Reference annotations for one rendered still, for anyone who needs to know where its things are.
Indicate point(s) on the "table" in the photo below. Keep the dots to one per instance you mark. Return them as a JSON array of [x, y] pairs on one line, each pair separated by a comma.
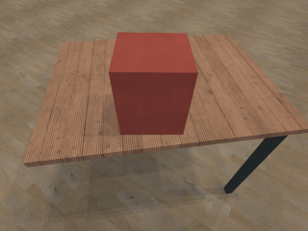
[[233, 100]]

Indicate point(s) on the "carton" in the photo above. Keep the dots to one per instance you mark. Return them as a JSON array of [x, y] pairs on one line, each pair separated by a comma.
[[153, 76]]

